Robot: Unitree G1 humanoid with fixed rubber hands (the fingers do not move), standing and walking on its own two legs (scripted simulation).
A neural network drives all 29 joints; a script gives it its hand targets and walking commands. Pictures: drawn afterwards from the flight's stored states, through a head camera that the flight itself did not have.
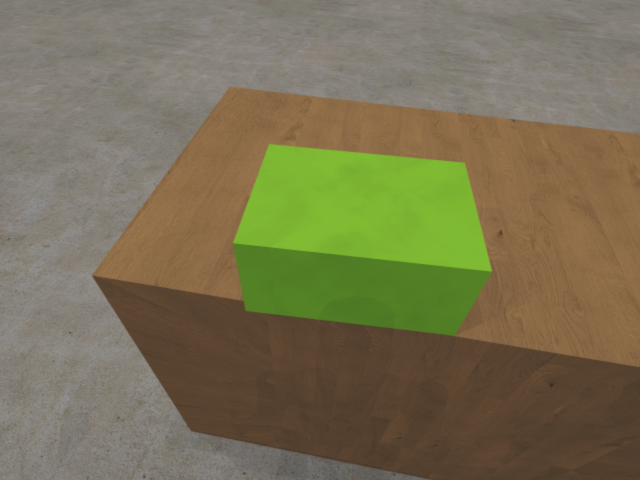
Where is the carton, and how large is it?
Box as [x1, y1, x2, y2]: [233, 144, 491, 335]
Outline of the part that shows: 269,144 233,242 245,309 250,311 454,335 491,272 464,163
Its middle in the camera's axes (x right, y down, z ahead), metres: +0.06 -0.01 +0.57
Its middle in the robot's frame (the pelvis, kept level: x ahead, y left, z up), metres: +0.46 -0.04 +0.06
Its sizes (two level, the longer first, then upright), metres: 0.302 0.213 0.146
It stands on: a pedestal, 0.75 m high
